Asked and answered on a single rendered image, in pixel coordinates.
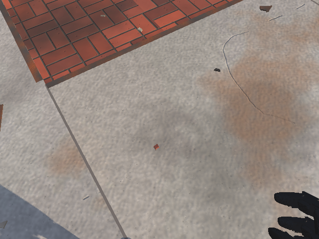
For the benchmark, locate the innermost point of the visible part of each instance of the robot right hand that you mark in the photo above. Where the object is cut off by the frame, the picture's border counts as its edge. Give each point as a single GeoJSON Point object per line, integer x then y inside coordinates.
{"type": "Point", "coordinates": [306, 203]}

